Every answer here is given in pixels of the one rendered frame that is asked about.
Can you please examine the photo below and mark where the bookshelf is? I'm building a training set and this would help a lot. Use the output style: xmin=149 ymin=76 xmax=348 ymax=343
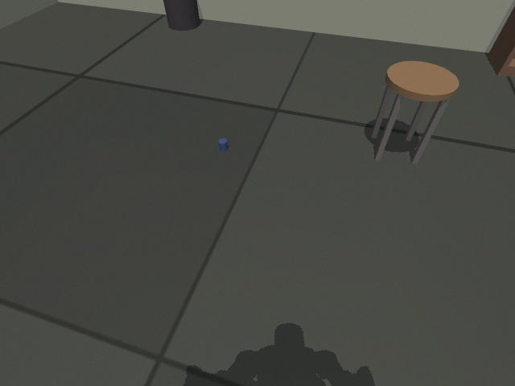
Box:
xmin=488 ymin=7 xmax=515 ymax=77

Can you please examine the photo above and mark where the stool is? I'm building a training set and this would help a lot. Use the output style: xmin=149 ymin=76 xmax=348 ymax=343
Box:
xmin=371 ymin=61 xmax=459 ymax=164

